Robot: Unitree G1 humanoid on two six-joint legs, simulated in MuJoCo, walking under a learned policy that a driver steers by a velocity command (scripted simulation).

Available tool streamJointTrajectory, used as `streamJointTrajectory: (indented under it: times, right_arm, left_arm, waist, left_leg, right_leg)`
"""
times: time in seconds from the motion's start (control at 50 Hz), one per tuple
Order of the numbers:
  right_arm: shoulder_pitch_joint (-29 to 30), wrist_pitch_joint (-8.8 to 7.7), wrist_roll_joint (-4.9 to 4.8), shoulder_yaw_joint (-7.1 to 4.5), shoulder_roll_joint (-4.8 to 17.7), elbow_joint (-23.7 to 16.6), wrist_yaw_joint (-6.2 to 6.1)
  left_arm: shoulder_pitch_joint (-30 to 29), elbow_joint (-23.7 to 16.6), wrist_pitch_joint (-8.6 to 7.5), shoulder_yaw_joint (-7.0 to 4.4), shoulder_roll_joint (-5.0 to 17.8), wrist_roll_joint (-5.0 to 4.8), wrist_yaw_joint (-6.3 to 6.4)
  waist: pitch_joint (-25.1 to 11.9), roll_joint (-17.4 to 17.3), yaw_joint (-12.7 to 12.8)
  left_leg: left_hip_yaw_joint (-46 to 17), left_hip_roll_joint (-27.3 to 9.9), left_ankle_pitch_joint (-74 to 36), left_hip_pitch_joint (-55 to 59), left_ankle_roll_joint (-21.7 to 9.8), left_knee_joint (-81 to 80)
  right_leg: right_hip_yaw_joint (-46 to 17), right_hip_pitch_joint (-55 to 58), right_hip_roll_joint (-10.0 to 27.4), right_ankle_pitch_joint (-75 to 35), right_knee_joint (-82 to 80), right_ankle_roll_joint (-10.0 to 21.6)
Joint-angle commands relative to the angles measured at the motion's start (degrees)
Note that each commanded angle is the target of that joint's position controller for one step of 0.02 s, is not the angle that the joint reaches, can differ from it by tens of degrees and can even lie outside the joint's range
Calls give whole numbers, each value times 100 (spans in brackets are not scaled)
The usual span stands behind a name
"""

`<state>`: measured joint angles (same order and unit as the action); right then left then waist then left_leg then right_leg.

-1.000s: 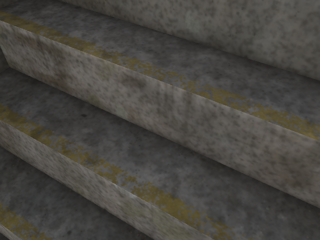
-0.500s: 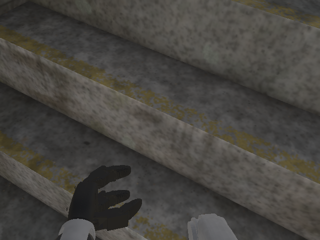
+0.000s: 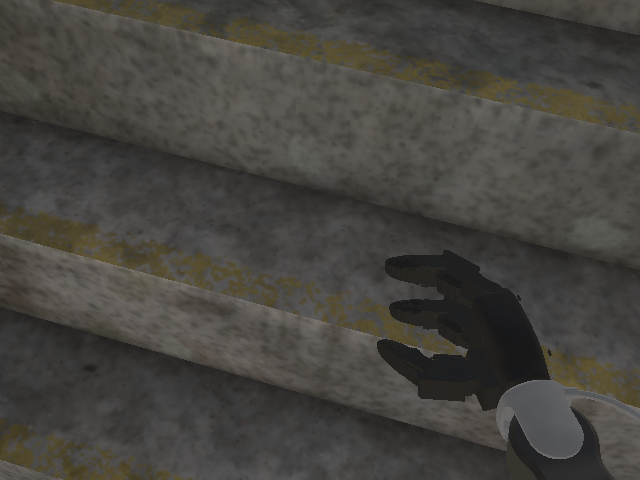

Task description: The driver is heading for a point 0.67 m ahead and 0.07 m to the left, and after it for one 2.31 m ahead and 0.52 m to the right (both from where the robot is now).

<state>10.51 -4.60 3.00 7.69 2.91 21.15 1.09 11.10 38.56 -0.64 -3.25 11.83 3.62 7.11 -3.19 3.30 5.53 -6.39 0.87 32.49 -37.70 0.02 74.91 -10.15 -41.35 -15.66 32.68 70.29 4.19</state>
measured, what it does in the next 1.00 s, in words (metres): walks ahead: left foot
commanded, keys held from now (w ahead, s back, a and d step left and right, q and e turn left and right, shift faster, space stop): w+shift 1.00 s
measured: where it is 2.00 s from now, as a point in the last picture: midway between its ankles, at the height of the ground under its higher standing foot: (173, 331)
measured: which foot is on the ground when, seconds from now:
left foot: down 0.00-0.16, up 0.18-0.44, down 0.46-1.00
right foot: down 0.00-0.46, up 0.48-1.00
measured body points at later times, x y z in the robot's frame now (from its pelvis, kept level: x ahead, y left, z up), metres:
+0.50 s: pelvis +0.06 +0.07 +0.04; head +0.04 +0.08 +0.49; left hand +0.35 +0.22 +0.00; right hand +0.09 -0.20 -0.06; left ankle +0.09 +0.12 -0.64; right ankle -0.01 -0.03 -0.58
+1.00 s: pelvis +0.17 +0.03 +0.11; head +0.19 +0.08 +0.56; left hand +0.45 +0.13 +0.04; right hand +0.07 -0.17 -0.01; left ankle +0.09 +0.12 -0.64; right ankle +0.25 -0.10 -0.28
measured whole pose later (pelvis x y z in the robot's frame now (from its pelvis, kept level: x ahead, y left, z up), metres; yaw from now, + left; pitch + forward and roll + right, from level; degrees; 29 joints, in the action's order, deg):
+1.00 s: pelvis +0.17 +0.03 +0.11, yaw -9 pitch +2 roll -5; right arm -31.1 -8.1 1.3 -2.2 5.4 56.0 -2.5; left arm -0.7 34.2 1.5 1.4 3.9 0.1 0.1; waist -2.2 1.8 -4.0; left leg 4.4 -3.1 17.0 -1.9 -2.8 16.7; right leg 7.3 -78.2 4.7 9.8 123.6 6.6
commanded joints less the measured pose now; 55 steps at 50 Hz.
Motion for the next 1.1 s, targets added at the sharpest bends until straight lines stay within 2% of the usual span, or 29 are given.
streamJointTrajectory:
  times: [0.02, 0.04, 0.08, 0.12, 0.14, 0.16, 0.18, 0.2, 0.22, 0.24, 0.3, 0.38, 0.42, 0.44, 0.46, 0.48, 0.5, 0.52, 0.54, 0.58, 0.66, 0.88, 0.98, 1.0, 1.02, 1.04, 1.06, 1.08, 1.1]
  right_arm:
    - [-2448, -226, -252, -573, 1016, 968, 3]
    - [-1584, -190, -297, -693, 1238, 820, -25]
    - [-853, -240, -93, -873, 1375, 657, -330]
    - [314, -360, -70, -998, 1653, 687, -490]
    - [624, -333, 34, -981, 1376, 847, -462]
    - [860, -227, 94, -855, 938, 764, -420]
    - [581, -107, 55, -515, -143, 839, -263]
    - [32, -40, 89, -432, -332, 592, -156]
    - [-475, 18, 72, -481, 153, 465, -76]
    - [-821, 61, 135, -549, 517, 584, -41]
    - [-1762, 505, -40, -919, 1393, 603, -144]
    - [-2895, 744, -317, -1058, 1538, 809, -308]
    - [-3418, 695, -496, -1001, 1390, 1379, -277]
    - [-3752, 639, -604, -1052, 1173, 1707, -232]
    - [-4566, 511, -497, -1010, 813, 2148, -222]
    - [-5424, 356, -224, -867, 368, 2649, -126]
    - [-4226, 158, 154, -658, 141, 2284, -84]
    - [-3173, 125, 234, -844, 796, 1890, -274]
    - [-2335, 26, -43, -1028, 1118, 1652, -347]
    - [-1988, -170, -119, -1015, 1084, 1805, -297]
    - [-3909, -410, -34, -1087, 1269, 2646, -311]
    - [-4596, -461, -154, -1076, 780, 3133, -342]
    - [-4576, -394, -138, -1135, 841, 3390, -398]
    - [-4432, -329, -300, -1131, 846, 3497, -417]
    - [-4048, -262, -523, -1016, 586, 3495, -441]
    - [-4442, -383, -625, -1003, 976, 3379, -466]
    - [-4043, -589, -715, -1115, 1626, 3365, -398]
    - [-4563, -639, -996, -1143, 1601, 3398, -252]
    - [-4530, -775, -897, -1220, 1941, 3269, -68]
  left_arm:
    - [-1299, -847, -34, -77, 257, 36, -265]
    - [-766, -1018, -120, -23, 261, 18, -361]
    - [-590, -1089, -103, -19, 390, -69, -507]
    - [616, -728, -46, -100, 795, -68, -583]
    - [2264, -288, -27, -131, 636, -191, -577]
    - [2918, 217, -9, -136, 339, -277, -552]
    - [2126, 445, 17, -138, 192, -103, -701]
    - [1240, 33, -75, -115, 324, -54, -659]
    - [714, -307, -142, -94, 518, 51, -629]
    - [556, -462, -219, -27, 355, -31, -558]
    - [-1065, -670, -530, -45, 762, 76, -347]
    - [-2444, -862, -653, 42, 719, 128, -264]
    - [-2007, -667, -585, 207, 258, -35, -283]
    - [-1324, -462, -550, 281, 125, -150, -226]
    - [-1519, -476, -537, 353, -67, -352, -266]
    - [-2428, -884, -558, 540, -664, -320, -366]
    - [-1732, -1321, -607, 704, -1706, -228, -419]
    - [-487, -1420, -616, 664, -1501, 15, -586]
    - [-834, -1556, -646, 528, -809, 312, -755]
    - [-1356, -1439, -429, 318, -53, 125, -728]
    - [-2231, -1404, -144, 458, -587, -216, -675]
    - [-2429, -1069, -50, 479, -1032, -244, -662]
    - [-3208, -1552, 57, 568, -961, -349, -726]
    - [-3591, -1670, 44, 674, -859, -536, -732]
    - [-2782, -1293, 60, 740, -933, -665, -663]
    - [-2044, -1076, 57, 596, -658, -785, -647]
    - [-404, -663, 170, 416, -432, -724, -576]
    - [-676, -514, -86, 380, -137, -602, -583]
    - [24, -448, -125, 239, 103, -475, -541]
  waist:
    - [-1545, -2961, -1339]
    - [-1409, -2458, -395]
    - [-1447, -1018, 102]
    - [-895, 441, 1139]
    - [-1037, 19, 1841]
    - [-1122, 485, 2053]
    - [-1008, 589, 1034]
    - [-938, 493, 208]
    - [-848, 322, -152]
    - [-163, 127, -337]
    - [35, -6, -1527]
    - [-406, -492, -2343]
    - [239, -948, -1997]
    - [-131, -506, -1832]
    - [-382, -430, -2241]
    - [-100, -1209, -2634]
    - [-84, -1355, -1263]
    - [-880, -1291, -127]
    - [-376, -195, 232]
    - [278, 787, -24]
    - [584, 582, -1024]
    - [652, -515, -1080]
    - [962, -1190, -1101]
    - [1163, -1480, -1242]
    - [705, -1523, -840]
    - [-20, -1659, -743]
    - [-1059, -2098, 267]
    - [-2009, -1380, -338]
    - [-2884, -1184, -52]
  left_leg:
    - [-928, -1053, -7543, 5767, -697, -3658]
    - [-1178, -1007, -8007, 5833, -687, -3027]
    - [-1613, -1436, -7032, 4396, -903, -3776]
    - [187, -589, -7856, 1472, -763, -3334]
    - [419, -227, -6941, 905, -726, -1350]
    - [440, 130, -2158, -731, -767, 621]
    - [699, 552, -1043, -1836, -656, 2709]
    - [-96, 394, -1654, -2144, -507, 3013]
    - [-61, 330, -1597, -2419, -307, 3036]
    - [138, 109, -1328, -2670, -63, 3330]
    - [40, 85, -1655, -2128, 287, 4307]
    - [1177, -289, -2446, 893, 71, 1756]
    - [1835, -102, -2214, 1859, -458, -2499]
    - [2358, 209, -2404, 2463, -771, -3293]
    - [2128, 235, -3177, 2969, -1176, -4265]
    - [823, 112, -3283, 3249, -1334, -4118]
    - [-1398, -306, -4515, 3176, -1223, -3564]
    - [-4032, -1450, -1259, 3163, -1154, -5749]
    - [-5037, -1998, 1980, 2108, -934, -6519]
    - [-3677, -1691, 1560, 976, -689, -6016]
    - [-2042, -1391, 276, 2149, -795, -5785]
    - [-1053, -1737, -372, 3535, -1155, -6111]
    - [-212, -1452, -1198, 3149, -1004, -7391]
    - [537, -1207, -2796, 2640, -1097, -8542]
    - [1484, -842, -5764, 1946, -1178, -8198]
    - [1176, -1154, -10061, 2144, -1542, -7275]
    - [1047, -1740, -14561, 2833, -1786, -5672]
    - [510, -1578, -14137, 2193, -1554, -4349]
    - [161, -1431, -12780, 1767, -1487, -3409]
  right_leg:
    - [1112, -2630, -360, 131, 2782, -349]
    - [762, -3206, 174, 559, 3250, -527]
    - [552, -1963, 825, 737, 2591, -431]
    - [1228, 1659, 582, 351, -761, -109]
    - [1503, 2975, 1162, -909, -2656, 342]
    - [940, 4582, 1694, -2773, -3591, 897]
    - [423, 4580, 1310, -1599, -2121, 719]
    - [-1021, 4048, 1671, -1194, -2649, 875]
    - [-2525, 3643, 2495, 119, -3937, 1110]
    - [-2690, 3011, 2783, 292, -4430, 1178]
    - [-1031, 1683, 2942, -2770, -3736, 952]
    - [-131, -270, 2815, -2019, -3682, 662]
    - [1265, -152, 2105, -1593, -2863, 395]
    - [1210, 532, 1918, -2274, -2134, 616]
    - [1396, 793, 1509, -2984, -108, 736]
    - [850, -564, 612, -801, 3031, 636]
    - [-799, -1872, 121, -1363, 5173, 285]
    - [-837, -2091, 467, -1935, 5042, 130]
    - [-904, -2209, 1133, -2847, 5027, 85]
    - [-390, -2171, 1318, -3728, 5140, -69]
    - [526, -3130, 1588, -3452, 5021, 177]
    - [1294, -5227, 1925, -2966, 7170, 159]
    - [1850, -4378, 2114, -2031, 5050, 233]
    - [2492, -3069, 2047, -1346, 2859, 427]
    - [2662, -579, 1688, -741, 1365, 716]
    - [3003, 830, 1016, 407, 1072, 555]
    - [2780, 1679, 829, 721, 1556, 528]
    - [1925, 2960, 1031, 456, 621, 824]
    - [833, 3925, 1446, 559, -52, 870]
